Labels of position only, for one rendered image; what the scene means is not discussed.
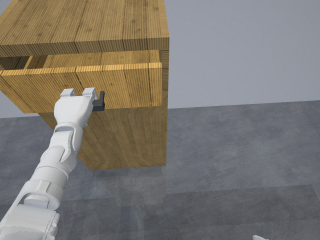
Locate handle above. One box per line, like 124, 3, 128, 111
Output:
92, 91, 105, 112

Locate cabinet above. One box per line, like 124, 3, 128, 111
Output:
0, 0, 170, 170

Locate robot left upper arm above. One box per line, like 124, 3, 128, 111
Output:
0, 204, 60, 240

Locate drawer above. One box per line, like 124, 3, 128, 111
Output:
0, 49, 162, 114

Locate robot left hand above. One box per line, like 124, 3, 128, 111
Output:
54, 87, 98, 128

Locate robot left forearm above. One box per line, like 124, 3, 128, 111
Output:
0, 122, 84, 234

